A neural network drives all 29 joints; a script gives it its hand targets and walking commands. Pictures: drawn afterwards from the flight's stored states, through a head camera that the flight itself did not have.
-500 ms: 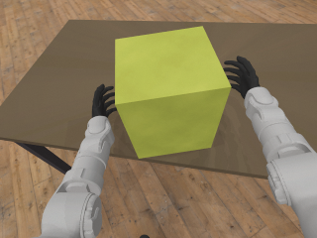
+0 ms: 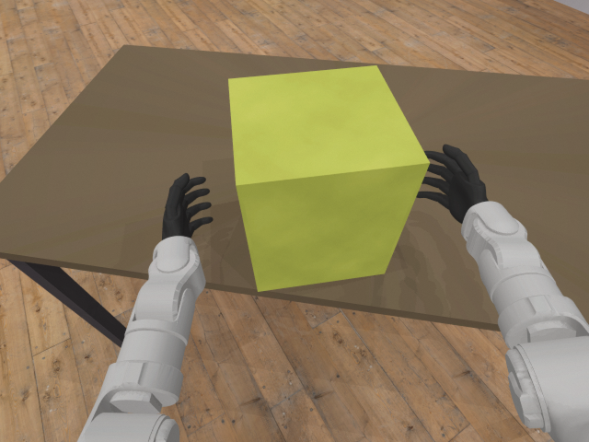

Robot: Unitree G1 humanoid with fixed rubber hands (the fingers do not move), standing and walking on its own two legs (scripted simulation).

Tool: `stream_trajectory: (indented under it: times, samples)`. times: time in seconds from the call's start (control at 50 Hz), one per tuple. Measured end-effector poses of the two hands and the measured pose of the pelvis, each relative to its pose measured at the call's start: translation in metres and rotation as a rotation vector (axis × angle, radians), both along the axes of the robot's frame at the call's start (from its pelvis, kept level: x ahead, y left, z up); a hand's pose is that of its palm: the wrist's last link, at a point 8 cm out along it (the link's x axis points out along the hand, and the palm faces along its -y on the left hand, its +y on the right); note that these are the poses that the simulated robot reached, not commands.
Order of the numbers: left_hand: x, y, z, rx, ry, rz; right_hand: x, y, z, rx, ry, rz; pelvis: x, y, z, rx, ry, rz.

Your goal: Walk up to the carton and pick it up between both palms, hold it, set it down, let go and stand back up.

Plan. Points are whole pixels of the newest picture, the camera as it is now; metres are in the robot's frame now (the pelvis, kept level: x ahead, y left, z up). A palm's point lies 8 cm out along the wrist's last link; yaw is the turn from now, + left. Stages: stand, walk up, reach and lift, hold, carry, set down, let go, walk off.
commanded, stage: set down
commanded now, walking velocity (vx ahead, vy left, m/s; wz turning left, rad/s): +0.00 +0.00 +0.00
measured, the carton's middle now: (313, 185) +0.48 +0.03 +0.07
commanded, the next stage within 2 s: none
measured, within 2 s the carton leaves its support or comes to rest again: neither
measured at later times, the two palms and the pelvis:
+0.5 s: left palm (186, 290) +0.30 +0.18 +0.06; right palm (524, 295) +0.33 -0.24 +0.05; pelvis +0.01 -0.01 +0.01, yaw +0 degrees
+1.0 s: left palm (176, 317) +0.26 +0.17 +0.07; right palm (552, 348) +0.26 -0.25 +0.06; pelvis +0.02 +0.00 +0.01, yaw -2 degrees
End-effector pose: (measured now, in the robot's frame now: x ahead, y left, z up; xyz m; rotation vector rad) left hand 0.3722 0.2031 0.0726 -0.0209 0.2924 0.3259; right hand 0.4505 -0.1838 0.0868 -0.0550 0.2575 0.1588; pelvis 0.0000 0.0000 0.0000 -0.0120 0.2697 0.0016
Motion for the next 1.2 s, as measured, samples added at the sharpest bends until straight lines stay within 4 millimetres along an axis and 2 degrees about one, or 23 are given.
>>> stream_trajectory:
  times: [0.16, 0.3, 0.44, 0.64, 0.78, 0.86, 1.06, 1.2]
  samples:
    - [-0.023, -0.013, -0.003, -0.004, 0.033, -0.031, -0.031, -0.016, -0.006, -0.023, 0.027, 0.005, 0.002, -0.002, 0.003, 0.002, -0.076, 0.009]
    - [-0.056, -0.020, -0.007, 0.001, 0.041, -0.035, -0.074, -0.037, -0.015, -0.027, 0.016, -0.004, 0.006, -0.006, 0.007, 0.013, -0.146, 0.018]
    - [-0.071, -0.023, -0.013, 0.017, 0.049, -0.019, -0.110, -0.057, -0.029, -0.012, 0.041, -0.036, 0.008, -0.009, 0.007, 0.022, -0.177, 0.009]
    - [-0.089, -0.037, -0.010, 0.000, 0.029, -0.046, -0.146, -0.063, -0.031, 0.000, 0.015, -0.047, 0.011, -0.012, 0.009, 0.023, -0.227, 0.001]
    - [-0.109, -0.033, -0.013, 0.015, 0.046, -0.025, -0.173, -0.070, -0.035, 0.002, 0.034, -0.063, 0.013, -0.012, 0.009, 0.024, -0.262, -0.002]
    - [-0.111, -0.030, -0.012, 0.007, 0.040, -0.014, -0.179, -0.075, -0.032, -0.005, 0.021, -0.090, 0.013, -0.010, 0.009, 0.025, -0.265, -0.014]
    - [-0.118, -0.030, 0.001, 0.011, 0.019, -0.032, -0.191, -0.066, -0.027, 0.010, 0.029, -0.077, 0.017, -0.003, 0.011, 0.019, -0.304, -0.034]
    - [-0.129, -0.028, -0.002, 0.012, 0.045, -0.020, -0.197, -0.071, -0.028, 0.003, 0.043, -0.098, 0.019, 0.001, 0.012, 0.018, -0.322, -0.046]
